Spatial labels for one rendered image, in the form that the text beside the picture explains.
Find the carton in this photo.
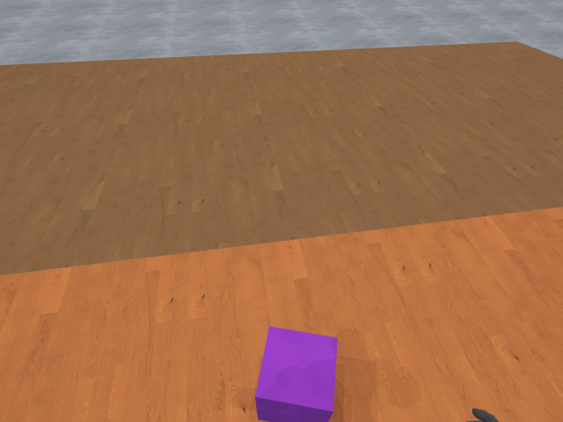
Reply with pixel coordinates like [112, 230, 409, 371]
[255, 326, 338, 422]

